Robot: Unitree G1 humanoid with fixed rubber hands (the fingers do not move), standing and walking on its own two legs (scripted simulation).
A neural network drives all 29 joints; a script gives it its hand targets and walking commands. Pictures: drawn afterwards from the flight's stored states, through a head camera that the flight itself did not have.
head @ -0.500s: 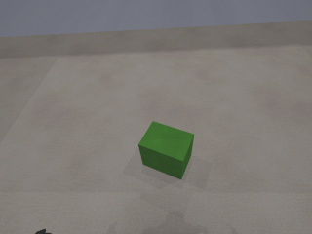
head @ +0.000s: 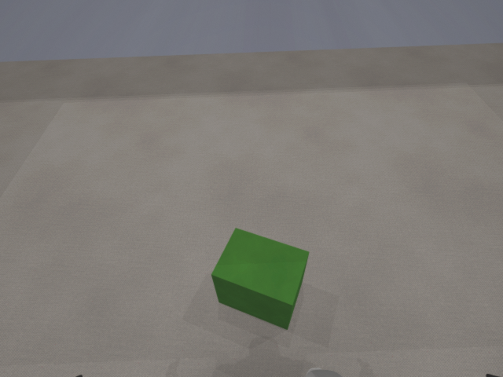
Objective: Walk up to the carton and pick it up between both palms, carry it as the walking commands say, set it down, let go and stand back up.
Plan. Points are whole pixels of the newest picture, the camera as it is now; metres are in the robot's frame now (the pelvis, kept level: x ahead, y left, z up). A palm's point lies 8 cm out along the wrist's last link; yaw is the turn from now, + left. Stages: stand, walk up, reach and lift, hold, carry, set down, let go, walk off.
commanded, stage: walk up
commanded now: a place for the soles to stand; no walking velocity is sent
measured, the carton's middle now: (261, 278) +0.57 -0.04 -0.64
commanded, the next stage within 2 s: none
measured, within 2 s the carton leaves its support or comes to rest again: neither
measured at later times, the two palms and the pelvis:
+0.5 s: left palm out of the picture +0.17 +0.34 -0.11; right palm (430, 305) +0.24 -0.31 -0.08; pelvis +0.11 +0.02 -0.01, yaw +0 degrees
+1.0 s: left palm (73, 326) +0.26 +0.33 -0.08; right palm (432, 301) +0.24 -0.31 -0.08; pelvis +0.14 +0.01 +0.02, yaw -1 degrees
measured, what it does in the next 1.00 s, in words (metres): walks ahead: right foot, then left foot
